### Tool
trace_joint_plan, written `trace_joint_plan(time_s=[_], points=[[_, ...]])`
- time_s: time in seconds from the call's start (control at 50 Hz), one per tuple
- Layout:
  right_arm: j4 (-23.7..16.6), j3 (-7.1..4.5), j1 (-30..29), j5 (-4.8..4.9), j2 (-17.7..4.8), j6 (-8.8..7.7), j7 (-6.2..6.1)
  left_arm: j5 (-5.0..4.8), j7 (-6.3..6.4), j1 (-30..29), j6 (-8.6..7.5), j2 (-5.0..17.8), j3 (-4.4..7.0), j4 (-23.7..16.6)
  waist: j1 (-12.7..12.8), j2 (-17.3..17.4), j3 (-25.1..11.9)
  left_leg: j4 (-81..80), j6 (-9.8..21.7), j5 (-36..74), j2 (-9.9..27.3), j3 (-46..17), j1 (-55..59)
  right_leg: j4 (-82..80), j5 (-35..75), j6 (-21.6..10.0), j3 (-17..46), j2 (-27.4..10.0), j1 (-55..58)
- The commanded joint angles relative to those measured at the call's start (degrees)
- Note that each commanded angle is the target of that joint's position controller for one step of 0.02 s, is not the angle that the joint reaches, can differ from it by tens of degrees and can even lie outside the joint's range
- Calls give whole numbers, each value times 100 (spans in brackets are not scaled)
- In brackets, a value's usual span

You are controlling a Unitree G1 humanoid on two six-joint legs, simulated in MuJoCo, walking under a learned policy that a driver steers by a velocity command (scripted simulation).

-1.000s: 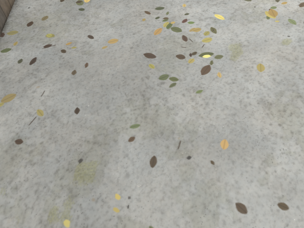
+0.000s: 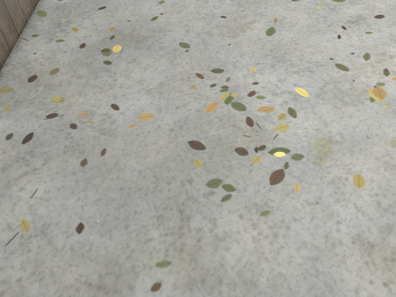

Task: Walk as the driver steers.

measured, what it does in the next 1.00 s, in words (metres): walks ahead: left foot, then right foot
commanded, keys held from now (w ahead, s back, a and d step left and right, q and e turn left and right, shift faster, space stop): w+q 0.26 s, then w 0.06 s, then w+e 0.68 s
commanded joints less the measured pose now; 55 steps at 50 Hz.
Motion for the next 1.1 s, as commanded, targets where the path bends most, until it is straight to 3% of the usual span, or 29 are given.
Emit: trace_joint_plan(time_s=[0.02, 0.12, 0.22, 0.26, 0.28, 0.3, 0.32, 0.34, 0.36, 0.38, 0.4, 0.42, 0.46, 0.52, 0.56, 0.64, 0.74, 0.8, 0.84, 0.86, 0.88, 0.9, 0.92, 0.94, 0.96, 0.98, 1.0, 1.04, 1.1], points=[[-511, -23, -47, -42, -97, 39, 43, -14, 16, -159, -152, 677, 201, -184, -21, -779, 92, -233, -87, 511, 447, -307, -942, -1396, 832, -995, 1090, -1643, 431], [-815, 69, -824, -63, -19, -32, 227, -46, 72, -56, -110, 988, 293, 1, 191, -543, 210, -1940, -63, 1946, 349, 14, -688, -1469, 1361, -868, 42, -1487, 544], [-1220, 53, -1545, -64, -164, -7, 361, -197, 91, 339, 38, 1289, 392, 234, 349, -479, 367, -2783, 234, 1623, 166, 363, -650, -1140, 1816, -651, -380, -1736, 1337], [-1292, -42, -1371, -86, -347, 31, 370, -242, 107, 353, 125, 1476, 441, 254, 145, -641, 90, -2864, 460, 1008, -187, 695, -95, -392, 3564, -530, -584, -1737, 1595], [-1206, -142, -883, -96, -503, 51, 353, -268, 113, 374, 175, 1524, 442, 275, -167, -662, -248, -2974, 616, 827, -448, 845, 688, 418, 4386, -460, -692, -1669, 1509], [-947, -320, 70, -72, -784, 79, 289, -259, 128, 404, 200, 1402, 373, 287, -681, -543, -750, -3251, 823, 1101, -707, 870, 2130, 1616, 4457, -294, -854, -1473, 965], [-751, -484, 969, -43, -1271, 133, 161, -61, 132, 598, 169, 1039, 208, 199, -953, 264, -1345, -3296, 1168, 1253, 161, -494, 3924, 3475, 2247, -37, -905, -1192, -512], [-821, -442, 676, -38, -1672, 53, 160, 37, 37, 1236, 34, 353, -41, 12, -195, 1392, -2076, -4195, 2177, -168, 1570, -3788, 5241, 5247, -2403, 237, -119, -110, -2570], [-931, -289, 761, -77, -1087, -25, 197, -233, -19, 643, -90, 990, 85, 119, -696, 480, -2265, -4765, 2042, -572, 1769, -4089, 5135, 5724, -2300, 150, 808, -264, -2982], [-849, -216, 535, -136, -891, -100, 219, -405, -34, 133, -132, 1161, 136, -43, -710, 325, -1385, -4802, 1766, -59, 1616, -3139, 4478, 5665, -1826, 43, 723, -490, -3351], [-828, -164, 174, -136, -762, -143, 215, -335, 13, 16, -145, 1060, 102, -29, -475, -35, -923, -4799, 1551, 606, 1400, -2386, 3648, 5242, -1315, -9, 715, -783, -3162], [-823, -108, -156, -192, -564, -176, 206, -220, 43, 16, -116, 1037, 120, 36, -271, -24, -624, -4894, 1421, 1185, 1185, -1803, 2970, 4879, -962, 6, 736, -959, -2851], [-815, -54, -404, -271, -381, -272, 197, -223, 24, 429, 55, 937, 124, 226, 17, 163, -558, -5277, 1356, 1635, 1002, -1198, 2333, 4647, -506, 58, 828, -1107, -2244], [-611, -83, -389, -289, -438, -424, 172, -214, 63, 338, 244, 732, 94, 271, 66, -25, -211, -5664, 1307, 2144, 924, -414, 2073, 4168, 62, 209, 935, -1036, -2463], [-489, -82, -297, -313, -417, -442, 118, -201, 68, 90, 241, 679, 91, 209, -15, -49, -28, -5756, 1178, 2344, 821, 30, 2215, 3572, 692, 273, 1067, -918, -2770], [-359, -76, -275, -284, -486, -438, 41, -174, -52, -406, 156, 516, 26, 88, -212, -35, 153, -5931, 882, 2386, 684, 734, 2402, 2170, 1901, 222, 730, -717, -2584], [-36, -134, 184, -194, -615, -254, -15, -162, -248, -1105, 133, 395, -63, -297, -493, -143, 424, -5613, 841, 3150, 1060, 1017, 3558, 1370, 1509, -16, 406, -587, -3082], [-39, -188, 88, -155, -799, -86, -96, -166, -356, -1036, 156, 528, -4, -484, -270, 80, 157, -4800, 716, 5312, 1171, 1218, 4009, 1286, 610, -284, -31, -238, -2702], [-95, -217, -26, -153, -938, 11, -178, -172, -342, -271, 213, 845, 164, -402, 217, 310, -413, -3525, 568, 6848, 1113, 1334, 3943, 1384, 81, -557, -281, 168, -1591], [-133, -198, -158, -127, -930, 28, -210, -179, -273, 606, 222, 1144, 329, -224, 734, 177, -859, -2308, 395, 6527, 909, 1448, 3345, 973, 405, -792, -180, 335, -237], [-238, -88, -18, -239, -678, -50, -214, -183, -141, 1383, 293, 1636, 484, -111, 974, -594, -1453, -511, 164, 4206, 567, 1444, 1908, 871, 538, -1180, 1281, -573, 1525], [-468, 125, 438, -300, 10, -239, -78, -231, -121, 1094, 262, 1882, 514, -260, 330, -1854, -2008, 1593, -241, -1203, -857, 689, -644, 202, -285, -2414, 4621, -1925, 3387], [-517, 44, -83, -122, -500, -493, 54, -189, -135, 1182, 224, 1430, 373, -299, 752, -1053, -2272, 1880, -58, -1257, -584, -471, -1289, -311, -648, -2286, 4929, -1963, 3560], [-714, 21, -577, 73, -644, -614, 114, -145, -122, 1011, 184, 1188, 312, -317, 750, -718, -1500, 1571, 76, -815, -306, -435, -1510, -390, -431, -2002, 4039, -1778, 2946], [-752, 46, -697, 10, -543, -667, 94, -152, -135, 658, 149, 1103, 282, -343, 433, -121, -822, 921, 94, -453, -62, -346, -1394, -456, 217, -1811, 3392, -1519, 1992], [-705, -3, -715, -155, -606, -642, 53, -155, -119, 340, 132, 894, 223, -408, 242, -63, -581, 377, 34, -253, 125, -304, -1088, -523, 799, -1701, 2935, -1315, 1383], [-696, -22, -604, -211, -602, -579, 55, -86, -89, 179, 133, 855, 192, -505, 77, -248, -442, 212, -42, -124, 189, -301, -735, -647, 1217, -1712, 2733, -1183, 883], [-697, -14, -417, -265, -498, -455, 44, -108, -38, 83, 133, 923, 212, -552, -83, -350, -348, -292, -261, -6, 228, -183, -500, -817, 1677, -1736, 2445, -1049, 343], [-860, 88, -889, -289, -255, -363, 14, -136, 73, 200, 160, 1163, 281, -503, 29, -454, -154, -1519, -532, 830, 110, 34, -322, -873, 1819, -1547, 1884, -724, -305]])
